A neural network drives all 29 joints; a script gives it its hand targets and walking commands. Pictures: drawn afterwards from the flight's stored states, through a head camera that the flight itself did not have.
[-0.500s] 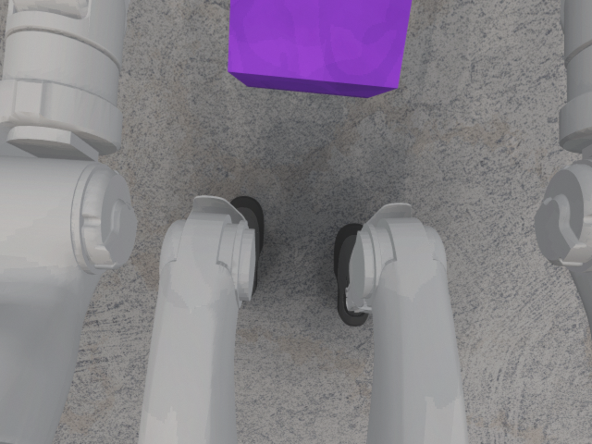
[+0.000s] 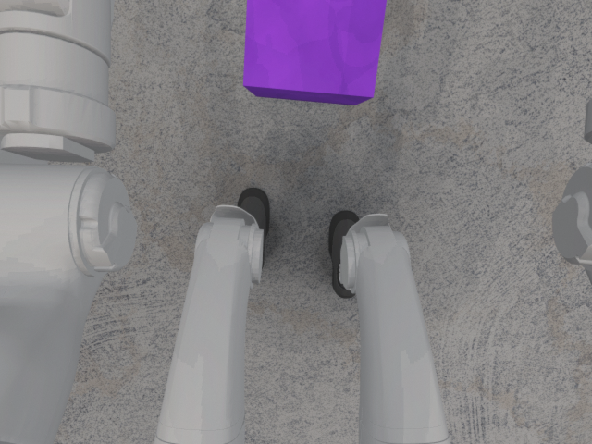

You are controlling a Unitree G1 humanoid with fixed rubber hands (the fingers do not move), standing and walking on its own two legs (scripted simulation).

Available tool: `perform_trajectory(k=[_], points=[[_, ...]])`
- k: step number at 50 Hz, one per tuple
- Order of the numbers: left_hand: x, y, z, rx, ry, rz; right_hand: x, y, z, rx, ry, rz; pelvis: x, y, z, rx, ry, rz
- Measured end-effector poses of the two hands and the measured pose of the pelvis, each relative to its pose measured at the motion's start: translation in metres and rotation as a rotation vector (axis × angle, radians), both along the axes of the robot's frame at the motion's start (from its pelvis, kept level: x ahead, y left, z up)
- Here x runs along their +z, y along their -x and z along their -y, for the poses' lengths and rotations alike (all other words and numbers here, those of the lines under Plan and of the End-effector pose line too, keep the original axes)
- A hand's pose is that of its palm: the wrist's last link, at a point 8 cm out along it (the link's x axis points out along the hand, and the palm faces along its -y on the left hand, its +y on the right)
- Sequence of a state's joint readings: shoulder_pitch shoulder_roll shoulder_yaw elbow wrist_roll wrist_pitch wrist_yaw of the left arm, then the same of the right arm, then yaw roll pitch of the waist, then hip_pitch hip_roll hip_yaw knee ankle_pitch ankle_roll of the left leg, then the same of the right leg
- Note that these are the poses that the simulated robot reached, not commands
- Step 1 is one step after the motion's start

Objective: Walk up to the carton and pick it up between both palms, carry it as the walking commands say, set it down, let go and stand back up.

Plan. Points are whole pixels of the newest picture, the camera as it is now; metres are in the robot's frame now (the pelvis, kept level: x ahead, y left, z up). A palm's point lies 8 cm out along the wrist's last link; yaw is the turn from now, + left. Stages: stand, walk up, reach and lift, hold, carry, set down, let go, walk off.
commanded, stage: set down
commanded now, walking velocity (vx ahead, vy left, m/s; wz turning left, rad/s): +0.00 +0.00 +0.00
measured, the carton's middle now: (314, 9) +0.62 +0.00 -0.48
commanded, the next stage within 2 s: let go in 0.28 s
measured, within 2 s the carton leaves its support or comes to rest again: neither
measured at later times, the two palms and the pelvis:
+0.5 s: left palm out of the picture +0.57 +0.20 -0.02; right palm out of the picture +0.59 -0.20 -0.02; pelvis +0.03 +0.00 +0.10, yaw +0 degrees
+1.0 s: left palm out of the picture +0.38 +0.23 +0.07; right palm out of the picture +0.41 -0.21 +0.08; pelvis +0.08 +0.00 +0.17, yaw -1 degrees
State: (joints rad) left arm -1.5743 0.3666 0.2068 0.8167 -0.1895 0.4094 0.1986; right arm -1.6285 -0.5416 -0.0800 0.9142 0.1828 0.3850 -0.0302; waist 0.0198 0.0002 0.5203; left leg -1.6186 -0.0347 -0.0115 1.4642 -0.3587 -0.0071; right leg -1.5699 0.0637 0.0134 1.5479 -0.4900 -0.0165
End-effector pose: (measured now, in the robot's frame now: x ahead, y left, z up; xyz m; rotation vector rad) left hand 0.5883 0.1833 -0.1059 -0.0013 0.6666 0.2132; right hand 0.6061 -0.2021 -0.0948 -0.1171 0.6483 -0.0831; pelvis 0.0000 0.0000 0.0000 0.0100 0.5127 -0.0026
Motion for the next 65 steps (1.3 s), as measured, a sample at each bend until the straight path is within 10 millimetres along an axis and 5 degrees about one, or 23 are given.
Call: perform_trajectory(k=[15, 24, 31, 45, 54, 65], points=[[0.071, -0.001, -0.011, 0.0, -0.032, -0.012, 0.088, -0.017, 0.005, 0.051, 0.027, 0.026, 0.074, -0.015, 0.003, -0.006, -0.007, -0.016], [0.084, 0.011, -0.014, -0.067, -0.064, -0.049, 0.076, 0.008, -0.002, 0.064, 0.071, -0.082, 0.094, -0.031, 0.002, -0.006, -0.001, -0.08], [0.089, 0.069, -0.035, -0.142, -0.149, -0.138, 0.081, 0.064, 0.007, 0.051, 0.136, -0.12, 0.118, -0.045, 0.0, -0.006, 0.007, -0.003], [0.167, 0.168, -0.044, -0.193, -0.117, -0.132, 0.168, 0.15, 0.015, 0.041, 0.078, -0.08, 0.151, -0.075, -0.003, -0.006, 0.016, 0.056], [0.184, 0.244, -0.051, -0.166, -0.089, -0.2, 0.175, 0.232, 0.021, 0.003, 0.04, -0.174, 0.175, -0.094, -0.001, -0.005, 0.017, 0.181], [0.216, 0.303, -0.052, -0.164, -0.086, -0.197, 0.209, 0.287, 0.04, -0.035, 0.055, -0.156, 0.193, -0.116, 0.001, -0.005, 0.015, 0.356]])
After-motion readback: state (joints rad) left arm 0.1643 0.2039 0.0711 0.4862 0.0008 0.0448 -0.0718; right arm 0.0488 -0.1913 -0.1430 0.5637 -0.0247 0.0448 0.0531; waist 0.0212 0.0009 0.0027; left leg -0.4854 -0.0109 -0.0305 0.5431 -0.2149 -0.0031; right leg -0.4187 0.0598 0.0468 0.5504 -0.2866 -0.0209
